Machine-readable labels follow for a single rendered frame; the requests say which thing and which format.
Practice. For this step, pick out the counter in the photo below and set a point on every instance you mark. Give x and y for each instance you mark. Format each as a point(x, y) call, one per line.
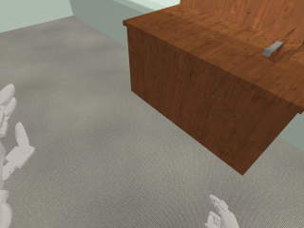
point(200, 64)

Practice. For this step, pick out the robot left forearm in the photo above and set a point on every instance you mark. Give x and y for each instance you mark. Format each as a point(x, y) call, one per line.
point(6, 213)

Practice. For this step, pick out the left robot hand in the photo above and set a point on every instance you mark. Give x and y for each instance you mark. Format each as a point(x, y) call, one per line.
point(18, 156)

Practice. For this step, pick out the tap lever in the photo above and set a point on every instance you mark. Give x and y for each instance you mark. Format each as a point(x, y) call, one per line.
point(268, 50)

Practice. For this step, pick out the right robot hand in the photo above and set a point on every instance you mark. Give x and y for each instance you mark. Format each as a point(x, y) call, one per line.
point(226, 220)

